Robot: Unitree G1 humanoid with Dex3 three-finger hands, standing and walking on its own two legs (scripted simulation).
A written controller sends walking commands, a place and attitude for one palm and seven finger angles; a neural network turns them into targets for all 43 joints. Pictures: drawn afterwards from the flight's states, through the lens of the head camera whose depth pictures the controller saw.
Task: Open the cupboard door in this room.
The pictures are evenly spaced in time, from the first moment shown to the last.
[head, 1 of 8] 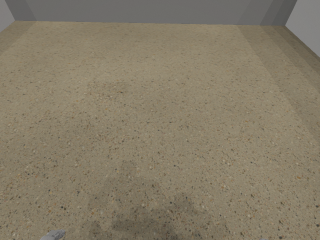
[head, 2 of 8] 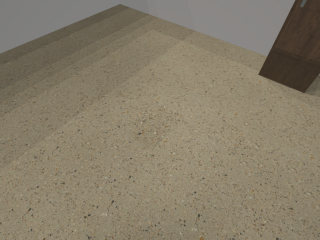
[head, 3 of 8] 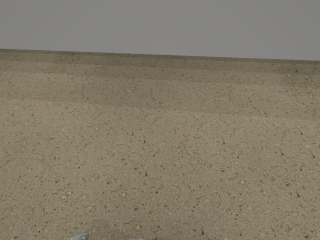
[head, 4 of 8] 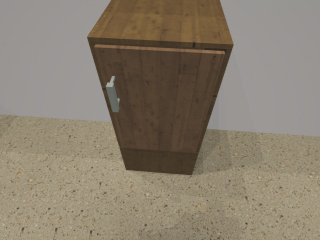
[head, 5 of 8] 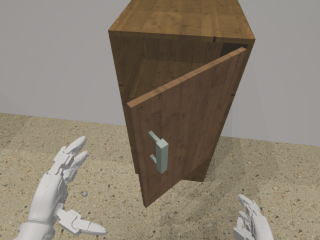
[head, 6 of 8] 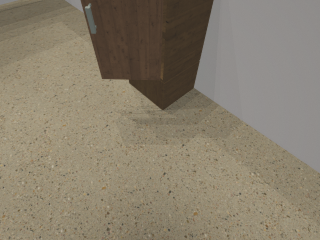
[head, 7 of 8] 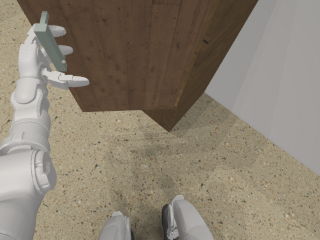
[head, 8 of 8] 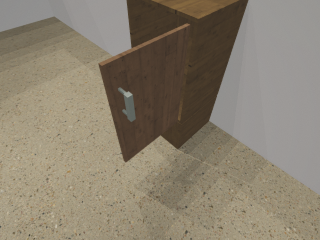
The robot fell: no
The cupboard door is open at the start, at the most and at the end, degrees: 0 91 90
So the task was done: yes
